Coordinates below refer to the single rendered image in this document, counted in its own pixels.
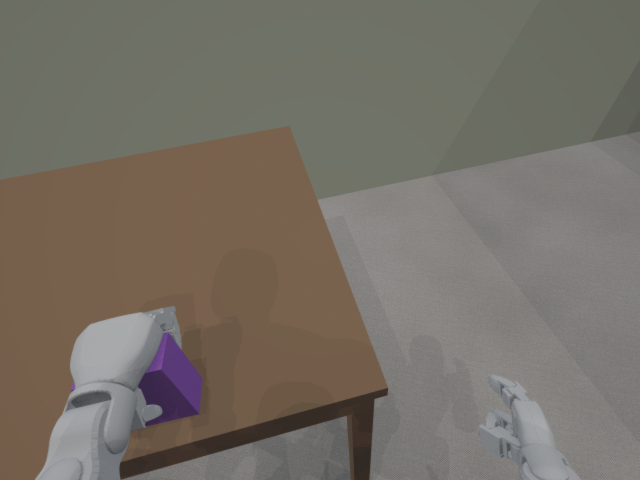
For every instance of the left robot hand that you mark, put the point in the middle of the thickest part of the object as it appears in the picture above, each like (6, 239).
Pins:
(120, 350)

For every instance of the robot right forearm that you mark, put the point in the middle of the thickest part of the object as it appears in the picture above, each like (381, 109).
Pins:
(542, 462)

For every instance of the table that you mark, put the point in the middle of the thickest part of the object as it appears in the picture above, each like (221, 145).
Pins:
(230, 233)

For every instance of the right robot hand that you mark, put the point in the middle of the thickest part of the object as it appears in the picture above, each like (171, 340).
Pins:
(506, 435)

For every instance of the robot left forearm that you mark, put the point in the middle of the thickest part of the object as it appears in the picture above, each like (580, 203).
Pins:
(91, 437)

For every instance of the sponge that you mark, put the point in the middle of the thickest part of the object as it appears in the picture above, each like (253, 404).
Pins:
(171, 382)

